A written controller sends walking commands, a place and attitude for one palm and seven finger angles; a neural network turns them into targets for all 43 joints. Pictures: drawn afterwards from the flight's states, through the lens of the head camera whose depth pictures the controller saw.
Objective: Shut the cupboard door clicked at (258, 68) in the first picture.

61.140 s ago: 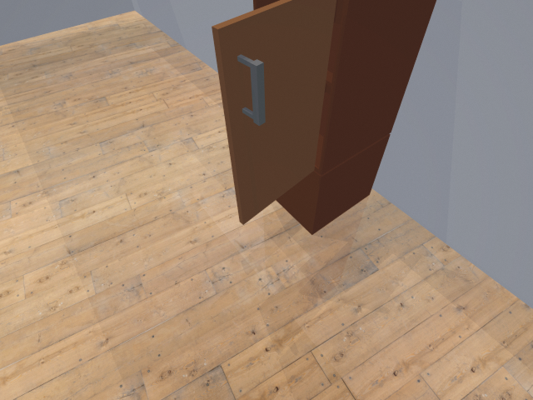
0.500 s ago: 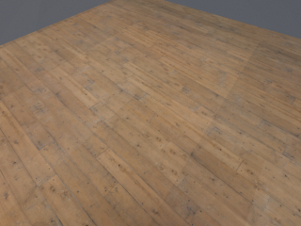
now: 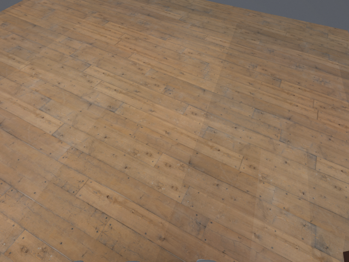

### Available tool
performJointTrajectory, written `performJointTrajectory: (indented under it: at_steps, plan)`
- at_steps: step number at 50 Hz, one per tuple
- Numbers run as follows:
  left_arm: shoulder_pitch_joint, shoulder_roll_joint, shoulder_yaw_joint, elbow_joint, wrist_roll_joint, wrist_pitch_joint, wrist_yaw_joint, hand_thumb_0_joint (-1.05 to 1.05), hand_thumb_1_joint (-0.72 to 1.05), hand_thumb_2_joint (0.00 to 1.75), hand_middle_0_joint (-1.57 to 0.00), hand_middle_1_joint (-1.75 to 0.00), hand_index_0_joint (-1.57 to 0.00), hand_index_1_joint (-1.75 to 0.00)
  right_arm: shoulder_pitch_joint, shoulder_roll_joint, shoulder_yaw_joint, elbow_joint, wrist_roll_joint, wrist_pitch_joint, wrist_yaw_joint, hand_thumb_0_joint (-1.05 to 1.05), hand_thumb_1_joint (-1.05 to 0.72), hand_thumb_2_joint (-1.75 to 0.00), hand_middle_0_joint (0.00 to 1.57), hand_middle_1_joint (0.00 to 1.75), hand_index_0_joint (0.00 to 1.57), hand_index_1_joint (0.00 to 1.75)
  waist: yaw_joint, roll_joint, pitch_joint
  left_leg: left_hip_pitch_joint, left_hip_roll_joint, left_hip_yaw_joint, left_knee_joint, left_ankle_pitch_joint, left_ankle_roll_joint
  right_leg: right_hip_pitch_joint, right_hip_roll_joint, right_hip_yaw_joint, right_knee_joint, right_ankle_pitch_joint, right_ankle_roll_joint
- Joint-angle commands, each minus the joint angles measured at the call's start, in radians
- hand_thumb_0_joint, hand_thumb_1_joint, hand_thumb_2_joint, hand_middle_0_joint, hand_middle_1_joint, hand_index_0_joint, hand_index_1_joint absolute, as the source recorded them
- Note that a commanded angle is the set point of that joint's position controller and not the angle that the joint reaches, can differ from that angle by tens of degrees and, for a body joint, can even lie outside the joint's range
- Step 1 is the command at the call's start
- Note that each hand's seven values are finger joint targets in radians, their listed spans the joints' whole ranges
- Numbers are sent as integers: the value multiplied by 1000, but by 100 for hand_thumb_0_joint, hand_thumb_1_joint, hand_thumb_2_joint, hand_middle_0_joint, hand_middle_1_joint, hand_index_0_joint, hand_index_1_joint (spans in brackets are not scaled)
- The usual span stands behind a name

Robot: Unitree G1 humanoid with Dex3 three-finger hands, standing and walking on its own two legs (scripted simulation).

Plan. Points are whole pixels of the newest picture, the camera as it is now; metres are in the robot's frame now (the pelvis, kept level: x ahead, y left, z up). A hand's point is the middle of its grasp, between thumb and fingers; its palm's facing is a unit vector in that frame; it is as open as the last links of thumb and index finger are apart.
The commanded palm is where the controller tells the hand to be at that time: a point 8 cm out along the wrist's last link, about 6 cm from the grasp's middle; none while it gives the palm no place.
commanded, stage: turn to face it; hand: left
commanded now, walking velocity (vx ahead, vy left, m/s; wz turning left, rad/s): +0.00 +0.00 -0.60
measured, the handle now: out of the picture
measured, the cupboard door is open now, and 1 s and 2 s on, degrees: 22 22 22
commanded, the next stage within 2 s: none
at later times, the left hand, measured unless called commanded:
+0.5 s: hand out of the picture +0.13 +0.13 -0.14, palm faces -0.27 -0.92 -0.26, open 7.4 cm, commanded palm none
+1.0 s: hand (126, 235) +0.20 +0.13 -0.15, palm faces -0.52 -0.83 -0.23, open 7.4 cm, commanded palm none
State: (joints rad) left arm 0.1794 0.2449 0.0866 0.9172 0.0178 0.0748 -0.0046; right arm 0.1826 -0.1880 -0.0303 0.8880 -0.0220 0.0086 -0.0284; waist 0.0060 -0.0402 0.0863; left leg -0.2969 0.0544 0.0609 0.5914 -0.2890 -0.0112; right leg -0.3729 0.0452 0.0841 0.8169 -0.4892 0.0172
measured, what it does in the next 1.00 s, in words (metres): steps on the spot, turning right: right foot, then left foot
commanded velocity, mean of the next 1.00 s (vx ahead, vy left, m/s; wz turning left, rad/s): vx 0.00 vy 0.00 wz -0.60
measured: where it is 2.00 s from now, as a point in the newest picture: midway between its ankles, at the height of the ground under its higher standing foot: outside the picture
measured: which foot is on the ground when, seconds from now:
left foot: down 0.00-0.30, up 0.32-0.76, down 0.78-1.00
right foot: up 0.00-0.28, down 0.30-0.78, up 0.80-1.00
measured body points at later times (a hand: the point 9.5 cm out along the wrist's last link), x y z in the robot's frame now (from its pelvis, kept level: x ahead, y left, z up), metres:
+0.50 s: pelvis -0.01 -0.04 +0.01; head +0.02 -0.07 +0.46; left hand +0.14 +0.18 -0.12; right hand -0.02 -0.32 -0.14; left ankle +0.02 +0.11 -0.65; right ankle -0.02 -0.12 -0.73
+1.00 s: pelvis +0.00 +0.00 +0.01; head +0.05 -0.01 +0.46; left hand +0.23 +0.18 -0.14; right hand -0.06 -0.25 -0.12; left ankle +0.06 +0.10 -0.73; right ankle -0.08 -0.11 -0.66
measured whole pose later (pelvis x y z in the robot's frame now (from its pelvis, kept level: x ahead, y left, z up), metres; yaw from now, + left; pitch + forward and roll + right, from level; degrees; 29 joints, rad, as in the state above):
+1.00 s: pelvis +0.00 +0.00 +0.01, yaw -35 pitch +0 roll -2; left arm 0.17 0.28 0.10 0.89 0.02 0.09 -0.04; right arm 0.20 -0.19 -0.01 0.86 -0.03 0.02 -0.03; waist 0.02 -0.01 0.10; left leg -0.21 0.10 0.13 0.50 -0.29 -0.01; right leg -0.47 0.00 -0.02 1.04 -0.45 0.06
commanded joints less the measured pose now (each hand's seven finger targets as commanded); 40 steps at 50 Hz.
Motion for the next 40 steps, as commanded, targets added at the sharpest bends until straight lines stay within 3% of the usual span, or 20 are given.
performJointTrajectory:
  at_steps: [1, 4, 10, 13, 14, 15, 16, 17, 18, 21, 22, 24, 29, 32, 35, 36, 37, 38, 39, 40]
  plan:
    - [-55, 86, 25, -109, 0, -22, -20, 0, 90, 90, -20, -30, -20, -30, 65, -225, -46, -67, -14, -11, -20, 0, -90, -90, 20, 30, 20, 30, -24, 220, -94, 164, 334, -236, -256, 478, 168, -165, -61, -53, 318, -61, 25]
    - [-54, 62, 17, -112, -2, -10, -35, 0, 90, 90, -20, -30, -20, -30, 41, -218, -45, -73, -14, -5, -19, 0, -90, -90, 20, 30, 20, 30, -16, 213, -87, 168, 286, -92, -237, 451, 142, -131, -72, -103, 242, -5, 35]
    - [-75, 50, 7, -135, -1, -18, -41, 0, 90, 90, -20, -30, -20, -30, 63, -243, -64, -59, -11, 2, -3, 0, -90, -90, 20, 30, 20, 30, -36, 261, -108, 169, 303, -15, -197, 359, 129, -8, -58, -176, -34, 47, 23]
    - [5, 76, 13, -115, 2, -32, -37, 0, 90, 90, -20, -30, -20, -30, 40, -250, -72, -64, -2, 8, 6, 0, -90, -90, 20, 30, 20, 30, 8, 206, -134, 90, 273, 53, -54, 287, 63, 177, -39, -200, -288, 251, 1]
    - [80, 125, 24, -93, 7, -41, -31, 0, 90, 90, -20, -30, -20, -30, 22, -226, -71, -74, 4, 8, 10, 0, -90, -90, 20, 30, 20, 30, 50, 93, -166, 10, 223, 93, 90, 170, 13, 299, -104, -108, -411, 353, -25]
    - [117, 241, 45, -79, 18, -57, -16, 0, 90, 90, -20, -30, -20, -30, -1, -136, -50, -117, 10, 11, 15, 0, -90, -90, 20, 30, 20, 30, 73, -269, -138, -261, 68, 148, 324, -282, -53, 417, -352, 250, -505, 584, -121]
    - [161, 277, 50, -68, 1, -55, -1, 0, 90, 90, -20, -30, -20, -30, -54, -159, -44, -143, 6, 24, 8, 0, -90, -90, 20, 30, 20, 30, 99, -269, -139, -322, 25, 17, 509, -378, -57, 347, -451, 365, -502, 748, -223]
    - [136, 257, 45, -76, -1, -52, 6, 0, 90, 90, -20, -30, -20, -30, -59, -159, -44, -136, 8, 30, 6, 0, -90, -90, 20, 30, 20, 30, 73, -187, -105, -352, 46, -66, 586, -303, -52, 309, -428, 308, -515, 643, -241]
    - [66, 211, 44, -89, 0, -53, 17, 0, 90, 90, -20, -30, -20, -30, -52, -158, -51, -116, 7, 32, 4, 0, -90, -90, 20, 30, 20, 30, 41, -229, -103, -366, 59, -82, 610, -233, -52, 291, -366, 302, -525, 565, -213]
    - [-19, 153, 18, -118, -4, -61, 13, 0, 90, 90, -20, -30, -20, -30, -10, -164, -52, -73, 2, 33, 14, 0, -90, -90, 20, 30, 20, 30, -11, -113, -110, -297, 57, -77, 585, -78, -76, 233, -273, 164, -498, 550, -178]
    - [-10, 152, 17, -117, -3, -62, 12, 0, 90, 90, -20, -30, -20, -30, -9, -159, -51, -70, 1, 35, 16, 0, -90, -90, 20, 30, 20, 30, -8, -92, -116, -274, 46, -70, 560, -64, -79, 219, -256, 158, -494, 543, -174]
    - [16, 158, 19, -108, 0, -66, 12, 0, 90, 90, -20, -30, -20, -30, -7, -148, -50, -65, 1, 35, 16, 0, -90, -90, 20, 30, 20, 30, -1, -58, -136, -258, 31, -65, 505, -58, -83, 242, -249, 168, -488, 538, -181]
    - [56, 170, 26, -87, 6, -61, 9, 0, 90, 90, -20, -30, -20, -30, -55, -144, -47, -90, 5, 29, 11, 0, -90, -90, 20, 30, 20, 30, 22, -67, -112, -242, 9, -69, 366, -115, -81, 236, -259, 266, -495, 466, -213]
    - [68, 177, 33, -80, 9, -58, 11, 0, 90, 90, -20, -30, -20, -30, -64, -136, -42, -98, 12, 17, 4, 0, -90, -90, 20, 30, 20, 30, 30, -92, -133, -187, -13, -72, 230, -153, -71, 249, -259, 318, -453, 594, -226]
    - [29, 177, 37, -84, 6, -51, 12, 0, 90, 90, -20, -30, -20, -30, 3, -129, -38, -81, 21, 7, -5, 0, -90, -90, 20, 30, 20, 30, -2, -97, -168, -37, -38, -72, 17, -91, -58, 201, -227, 336, -384, 672, -188]
    - [3, 170, 35, -86, 1, -47, 12, 0, 90, 90, -20, -30, -20, -30, 49, -134, -38, -65, 22, 3, -8, 0, -90, -90, 20, 30, 20, 30, -30, -92, -177, 77, -35, -72, -101, 8, -53, 124, -200, 326, -355, 603, -150]
    - [-11, 139, 28, -99, -7, -43, 9, 0, 90, 90, -20, -30, -20, -30, 85, -167, -43, -54, 19, -6, -13, 0, -90, -90, 20, 30, 20, 30, -46, -17, -191, 226, 27, -105, -214, 69, -35, 8, -126, 266, -298, 477, -99]
    - [7, 82, 17, -111, -16, -40, 1, 0, 90, 90, -20, -30, -20, -30, 90, -246, -58, -61, 7, -11, -14, 0, -90, -90, 20, 30, 20, 30, -46, 229, -192, 326, 234, -311, -301, 111, 29, -154, 14, 129, -136, 178, -40]
    - [-3, 79, 13, -126, -11, -39, -5, 0, 90, 90, -20, -30, -20, -30, 95, -294, -62, -80, -2, -5, -18, 0, -90, -90, 20, 30, 20, 30, -47, 345, -156, 270, 409, -430, -327, 243, 133, -207, 33, -22, 81, -130, 1]
    - [-19, 104, 19, -131, -1, -35, -10, 0, 90, 90, -20, -30, -20, -30, 76, -277, -54, -94, -10, 1, -18, 0, -90, -90, 20, 30, 20, 30, -44, 246, -114, 158, 420, -389, -312, 281, 179, -165, -13, -12, 217, -115, 5]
